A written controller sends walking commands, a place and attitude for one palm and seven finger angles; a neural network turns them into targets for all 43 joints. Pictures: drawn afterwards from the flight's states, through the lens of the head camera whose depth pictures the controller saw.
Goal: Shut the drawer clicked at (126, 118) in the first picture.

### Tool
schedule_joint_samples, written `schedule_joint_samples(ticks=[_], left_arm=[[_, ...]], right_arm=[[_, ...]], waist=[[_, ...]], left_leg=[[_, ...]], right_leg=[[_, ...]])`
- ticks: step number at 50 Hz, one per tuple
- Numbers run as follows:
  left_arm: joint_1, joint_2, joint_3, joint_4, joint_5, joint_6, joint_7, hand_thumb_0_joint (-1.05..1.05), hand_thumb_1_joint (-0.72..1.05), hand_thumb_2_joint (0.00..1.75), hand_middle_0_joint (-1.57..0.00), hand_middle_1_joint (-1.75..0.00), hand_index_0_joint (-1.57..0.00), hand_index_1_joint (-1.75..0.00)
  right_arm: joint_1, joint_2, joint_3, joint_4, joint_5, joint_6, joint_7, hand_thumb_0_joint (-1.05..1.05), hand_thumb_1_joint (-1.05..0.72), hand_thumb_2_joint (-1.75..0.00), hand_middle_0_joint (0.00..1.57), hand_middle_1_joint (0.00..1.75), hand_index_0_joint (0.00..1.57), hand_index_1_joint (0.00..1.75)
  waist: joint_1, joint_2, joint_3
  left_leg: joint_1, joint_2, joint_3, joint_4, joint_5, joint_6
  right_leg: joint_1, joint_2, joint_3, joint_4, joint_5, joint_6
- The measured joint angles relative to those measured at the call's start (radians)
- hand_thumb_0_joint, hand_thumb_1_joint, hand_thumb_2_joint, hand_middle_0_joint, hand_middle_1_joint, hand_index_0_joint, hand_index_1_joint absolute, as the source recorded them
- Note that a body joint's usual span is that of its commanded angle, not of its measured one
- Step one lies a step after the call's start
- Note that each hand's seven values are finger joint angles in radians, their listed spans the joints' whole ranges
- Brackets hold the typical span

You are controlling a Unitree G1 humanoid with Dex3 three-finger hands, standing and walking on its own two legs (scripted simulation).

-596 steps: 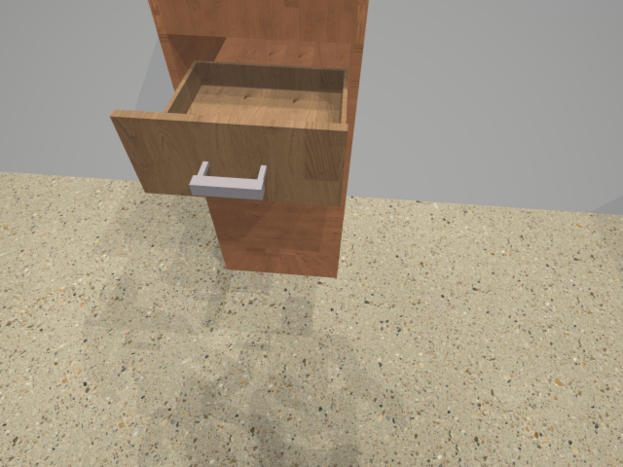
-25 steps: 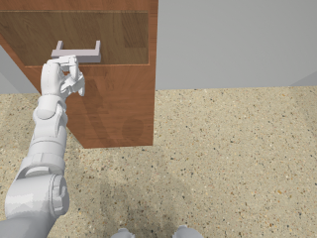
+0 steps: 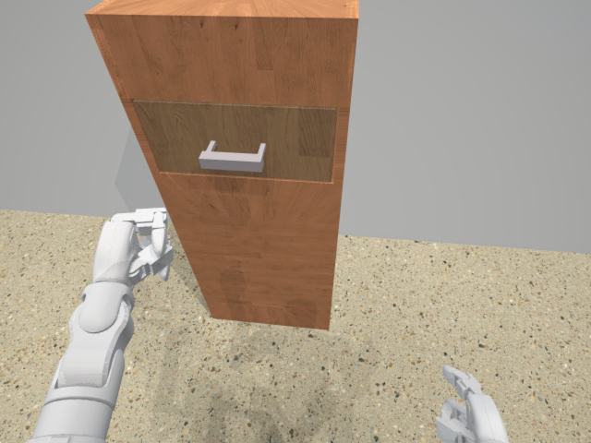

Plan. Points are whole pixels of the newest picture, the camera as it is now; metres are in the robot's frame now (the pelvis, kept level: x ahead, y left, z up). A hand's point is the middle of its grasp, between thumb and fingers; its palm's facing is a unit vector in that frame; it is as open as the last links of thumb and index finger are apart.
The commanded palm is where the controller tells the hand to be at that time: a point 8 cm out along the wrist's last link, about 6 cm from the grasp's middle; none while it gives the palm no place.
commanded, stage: draw the hand back to the body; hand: left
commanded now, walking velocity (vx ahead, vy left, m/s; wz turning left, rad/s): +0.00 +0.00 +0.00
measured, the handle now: (234, 154) +0.62 +0.16 +0.05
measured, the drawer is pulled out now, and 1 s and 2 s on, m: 0.00 0.00 0.00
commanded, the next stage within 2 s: step back with the hand held close in 0.72 s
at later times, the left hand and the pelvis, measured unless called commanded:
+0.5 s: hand (63, 328) +0.19 +0.24 +0.16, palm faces +0.37 -0.85 -0.37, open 3.3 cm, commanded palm +0.13 +0.28 +0.18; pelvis +0.00 +0.00 +0.01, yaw +0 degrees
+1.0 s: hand (31, 332) +0.18 +0.25 +0.18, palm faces +0.38 -0.81 -0.44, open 3.3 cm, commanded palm +0.12 +0.29 +0.19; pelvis -0.01 +0.01 +0.01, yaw +0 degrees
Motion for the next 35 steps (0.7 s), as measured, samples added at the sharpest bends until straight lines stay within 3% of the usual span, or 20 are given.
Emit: schedule_joint_samples(ticks=[4,9,28,35], left_arm=[[0.083,-0.003,-0.006,-0.092,0.026,0.029,0.061,0.02,0.89,0.90,-1.41,-1.60,-1.40,-1.60],[0.191,0.001,0.007,-0.219,0.037,0.041,0.094,0.02,0.89,0.90,-1.41,-1.60,-1.40,-1.60],[0.642,0.042,0.142,-0.647,0.041,0.000,0.114,0.02,0.89,0.90,-1.41,-1.60,-1.40,-1.60],[0.656,0.032,0.151,-0.662,0.050,-0.014,0.125,0.02,0.89,0.90,-1.41,-1.60,-1.40,-1.60]], right_arm=[[-0.018,0.012,0.014,0.015,-0.010,-0.003,-0.013,0.01,-0.90,-0.90,0.20,0.30,0.20,0.30],[-0.020,0.023,0.024,0.033,-0.025,-0.018,-0.014,0.01,-0.90,-0.90,0.21,0.30,0.21,0.30],[0.022,0.019,-0.007,0.062,-0.048,-0.081,-0.008,0.01,-0.90,-0.90,0.21,0.30,0.21,0.30],[0.019,0.015,-0.013,0.071,-0.050,-0.108,-0.020,0.01,-0.90,-0.90,0.21,0.30,0.21,0.30]], waist=[[0.016,0.001,0.028],[0.030,0.007,0.051],[0.054,0.033,0.052],[0.069,0.034,0.062]], left_leg=[[0.075,-0.005,-0.001,-0.069,0.034,0.000],[0.146,-0.008,-0.001,-0.132,0.063,0.000],[0.213,-0.004,0.001,-0.159,0.068,0.002],[0.209,-0.007,-0.008,-0.149,0.069,0.005]], right_leg=[[0.073,-0.003,-0.001,-0.063,0.030,0.000],[0.143,-0.004,-0.001,-0.124,0.058,0.001],[0.221,0.001,0.001,-0.178,0.078,0.005],[0.223,-0.002,-0.008,-0.172,0.078,0.007]])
